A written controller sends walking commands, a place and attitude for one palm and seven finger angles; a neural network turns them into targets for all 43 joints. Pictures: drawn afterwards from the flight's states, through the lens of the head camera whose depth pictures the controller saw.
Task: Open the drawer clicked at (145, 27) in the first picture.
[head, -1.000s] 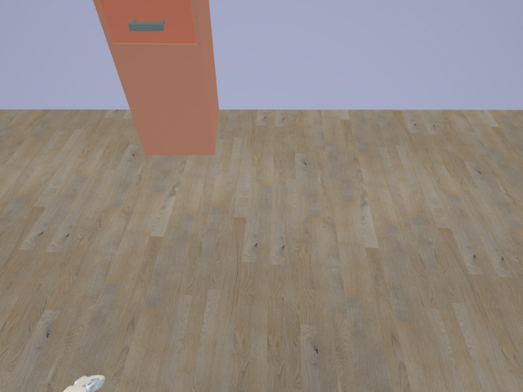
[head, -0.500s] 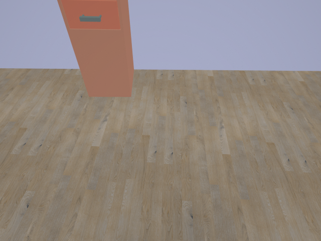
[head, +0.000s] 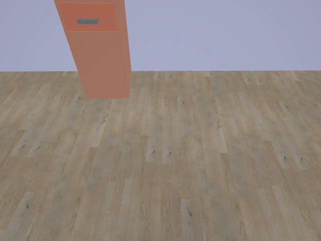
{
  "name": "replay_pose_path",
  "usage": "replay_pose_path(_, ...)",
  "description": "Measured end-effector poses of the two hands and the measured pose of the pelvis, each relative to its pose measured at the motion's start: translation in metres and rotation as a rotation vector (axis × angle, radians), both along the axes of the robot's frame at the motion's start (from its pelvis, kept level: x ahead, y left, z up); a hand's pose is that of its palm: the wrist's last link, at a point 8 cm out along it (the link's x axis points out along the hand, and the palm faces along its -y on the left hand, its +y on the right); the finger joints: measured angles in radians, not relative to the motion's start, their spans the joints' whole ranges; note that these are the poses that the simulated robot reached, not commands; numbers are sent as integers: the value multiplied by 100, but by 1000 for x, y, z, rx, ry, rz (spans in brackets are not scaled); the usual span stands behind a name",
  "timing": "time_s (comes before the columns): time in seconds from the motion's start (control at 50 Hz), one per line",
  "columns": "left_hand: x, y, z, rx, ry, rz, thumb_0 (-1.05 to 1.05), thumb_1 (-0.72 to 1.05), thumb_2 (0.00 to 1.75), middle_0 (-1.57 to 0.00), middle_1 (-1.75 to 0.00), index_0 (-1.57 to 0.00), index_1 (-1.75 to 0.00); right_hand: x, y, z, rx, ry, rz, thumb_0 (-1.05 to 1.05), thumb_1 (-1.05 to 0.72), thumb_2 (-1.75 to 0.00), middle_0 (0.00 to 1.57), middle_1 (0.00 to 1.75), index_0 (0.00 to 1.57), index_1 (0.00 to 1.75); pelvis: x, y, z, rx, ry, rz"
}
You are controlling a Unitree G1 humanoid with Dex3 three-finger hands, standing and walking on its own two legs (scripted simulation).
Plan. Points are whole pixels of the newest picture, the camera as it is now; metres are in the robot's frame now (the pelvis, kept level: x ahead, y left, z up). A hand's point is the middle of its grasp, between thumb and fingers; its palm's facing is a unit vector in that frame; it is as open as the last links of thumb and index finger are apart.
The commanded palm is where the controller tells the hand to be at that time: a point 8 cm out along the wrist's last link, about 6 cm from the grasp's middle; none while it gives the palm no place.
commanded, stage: stand and wait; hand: left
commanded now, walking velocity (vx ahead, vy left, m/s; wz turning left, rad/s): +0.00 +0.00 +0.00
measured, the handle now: (88, 20) +1.41 +0.56 -0.05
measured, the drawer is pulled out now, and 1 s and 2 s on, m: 0.00 0.00 0.00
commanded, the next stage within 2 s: look at it before walking up in 0.04 s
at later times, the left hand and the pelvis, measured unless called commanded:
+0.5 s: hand out of the picture +0.07 +0.25 -0.16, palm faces -0.04 -0.94 -0.33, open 7.4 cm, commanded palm none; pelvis +0.00 +0.00 +0.00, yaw +0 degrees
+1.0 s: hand out of the picture +0.05 +0.23 -0.18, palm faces +0.08 -0.97 -0.23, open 7.4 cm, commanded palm none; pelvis +0.03 +0.02 -0.01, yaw +5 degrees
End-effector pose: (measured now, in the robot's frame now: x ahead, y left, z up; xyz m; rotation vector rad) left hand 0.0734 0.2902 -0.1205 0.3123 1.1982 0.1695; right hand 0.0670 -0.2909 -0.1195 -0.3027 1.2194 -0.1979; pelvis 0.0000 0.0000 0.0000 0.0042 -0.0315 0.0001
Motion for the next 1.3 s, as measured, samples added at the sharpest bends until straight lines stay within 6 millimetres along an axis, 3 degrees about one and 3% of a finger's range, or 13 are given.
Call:
replay_pose_path(0.4, -8, 2, -2, -1, 26, 4, 1, 90, 90, -20, -30, -20, -30, 0, 1, 1, -2, 5, -1, 1, -91, -90, 20, 30, 20, 30, 0, 2, 1, -1, 4, -2)
replay_pose_path(0.82, 0, 2, -1, 4, 21, 10, 1, 90, 90, -20, -30, -20, -30, 11, 4, 0, 2, 2, 8, 1, -91, -90, 20, 30, 20, 30, 6, 3, 1, -1, 11, 4)
replay_pose_path(0.98, -27, -14, -23, -86, 51, 116, 0, 90, 90, -20, -30, -20, -30, 2, 39, -16, 52, 124, 40, 1, -91, -90, 20, 30, 20, 30, 29, 13, -7, -22, 33, 82)
replay_pose_path(1.08, -59, -9, -44, -147, 137, 217, 0, 90, 90, -20, -30, -20, -30, 23, 75, -20, 72, 143, 80, 1, -91, -90, 20, 30, 20, 30, 54, 37, -16, -19, 24, 152)
replay_pose_path(1.14, -66, 0, -52, -164, 211, 253, 1, 90, 90, -20, -30, -20, -30, 36, 94, -25, 73, 117, 78, 1, -91, -90, 20, 30, 20, 30, 67, 52, -22, -14, 24, 159)
replay_pose_path(1.2, -49, 9, -46, -169, 217, 267, 1, 91, 90, -20, -30, -20, -30, 41, 112, -20, 83, 137, 67, 0, -91, -90, 20, 30, 20, 30, 84, 60, -15, -11, 32, 179)
replay_pose_path(1.3, 12, 21, -31, -170, 101, 292, 1, 91, 90, -19, -30, -20, -30, 54, 134, -14, 111, 213, 82, 0, -91, -90, 20, 30, 20, 30, 117, 70, -3, -16, 47, 230)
